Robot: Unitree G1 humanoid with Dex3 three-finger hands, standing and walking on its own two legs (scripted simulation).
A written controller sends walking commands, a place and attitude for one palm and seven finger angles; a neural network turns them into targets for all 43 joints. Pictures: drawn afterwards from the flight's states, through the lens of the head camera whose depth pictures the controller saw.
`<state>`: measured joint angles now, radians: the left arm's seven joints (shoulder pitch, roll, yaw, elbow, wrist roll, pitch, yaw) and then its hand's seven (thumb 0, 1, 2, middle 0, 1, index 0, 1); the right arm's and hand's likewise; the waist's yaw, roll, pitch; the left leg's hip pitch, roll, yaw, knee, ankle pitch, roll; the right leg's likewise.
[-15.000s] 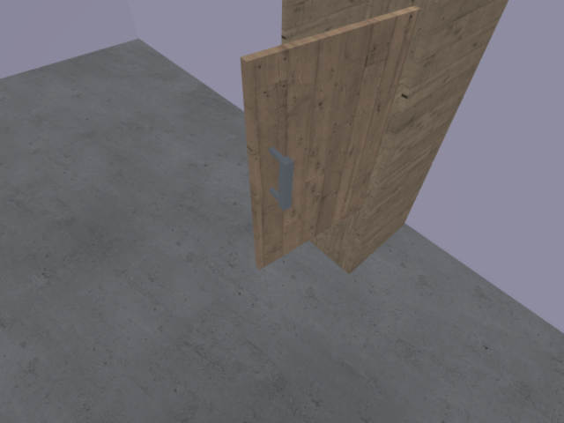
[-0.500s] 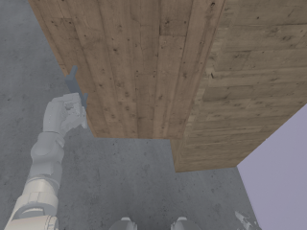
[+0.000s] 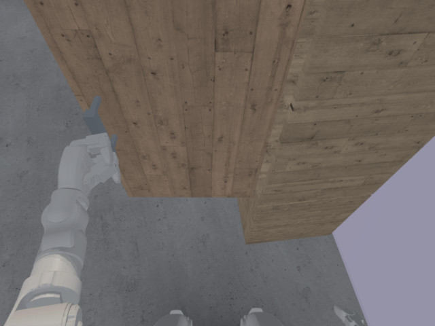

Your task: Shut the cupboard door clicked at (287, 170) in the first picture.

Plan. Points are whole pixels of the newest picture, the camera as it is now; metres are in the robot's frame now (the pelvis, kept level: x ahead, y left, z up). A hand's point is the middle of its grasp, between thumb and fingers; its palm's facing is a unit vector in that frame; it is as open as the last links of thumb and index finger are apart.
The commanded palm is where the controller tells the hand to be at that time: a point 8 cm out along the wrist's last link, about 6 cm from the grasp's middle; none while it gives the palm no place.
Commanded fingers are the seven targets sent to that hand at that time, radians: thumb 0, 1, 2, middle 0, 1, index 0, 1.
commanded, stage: push the door shut along its arc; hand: left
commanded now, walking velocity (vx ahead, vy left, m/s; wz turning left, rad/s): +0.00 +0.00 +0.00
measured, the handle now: (103, 129) +0.48 +0.24 +0.06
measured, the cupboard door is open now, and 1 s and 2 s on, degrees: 83 68 56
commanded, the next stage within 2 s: pull the fist back off the door in 1.84 s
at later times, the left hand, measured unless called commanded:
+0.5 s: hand (115, 144) +0.44 +0.20 +0.07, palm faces -0.11 -0.99 -0.03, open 3.1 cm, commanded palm +0.44 +0.24 +0.06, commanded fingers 0.00 0.90 0.90 -1.30 -1.50 -1.30 -1.50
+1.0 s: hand (137, 119) +0.51 +0.17 +0.07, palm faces -0.24 -0.97 -0.01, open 3.1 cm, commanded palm +0.51 +0.21 +0.06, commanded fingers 0.00 0.90 0.90 -1.30 -1.50 -1.30 -1.50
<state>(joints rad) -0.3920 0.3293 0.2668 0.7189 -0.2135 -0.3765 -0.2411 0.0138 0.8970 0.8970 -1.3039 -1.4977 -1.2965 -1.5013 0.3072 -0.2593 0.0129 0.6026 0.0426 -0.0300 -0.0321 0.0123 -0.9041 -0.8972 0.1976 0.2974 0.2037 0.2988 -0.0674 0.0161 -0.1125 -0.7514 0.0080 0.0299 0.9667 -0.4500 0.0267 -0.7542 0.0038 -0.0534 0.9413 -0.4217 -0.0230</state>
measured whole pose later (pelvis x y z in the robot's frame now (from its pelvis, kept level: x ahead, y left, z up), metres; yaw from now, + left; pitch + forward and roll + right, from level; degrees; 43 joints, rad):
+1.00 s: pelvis -0.01 +0.02 -0.03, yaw -1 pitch +22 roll -3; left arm -1.01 0.57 0.31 1.23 -0.12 -0.32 -0.45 0.01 0.90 0.90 -1.30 -1.50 -1.29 -1.50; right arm 0.39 -0.28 0.04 0.64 0.02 0.00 -0.02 0.01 -0.90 -0.90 0.20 0.30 0.21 0.30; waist -0.20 0.03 -0.11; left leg -1.04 0.02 0.02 1.13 -0.48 0.05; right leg -1.01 0.01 -0.07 1.05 -0.42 -0.01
